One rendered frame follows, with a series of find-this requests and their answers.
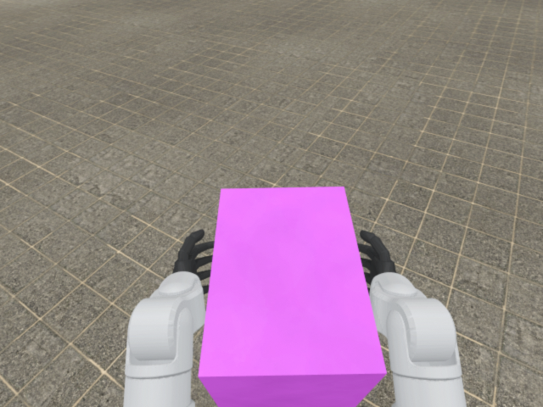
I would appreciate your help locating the robot left hand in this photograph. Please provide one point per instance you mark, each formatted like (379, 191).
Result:
(186, 257)

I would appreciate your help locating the carton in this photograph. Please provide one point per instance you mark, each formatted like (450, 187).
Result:
(289, 321)

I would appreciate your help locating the left robot forearm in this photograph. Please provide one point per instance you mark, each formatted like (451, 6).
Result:
(159, 348)

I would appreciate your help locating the robot right hand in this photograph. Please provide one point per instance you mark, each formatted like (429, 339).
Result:
(379, 261)

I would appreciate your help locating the right robot forearm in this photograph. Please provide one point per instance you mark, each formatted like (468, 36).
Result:
(423, 352)

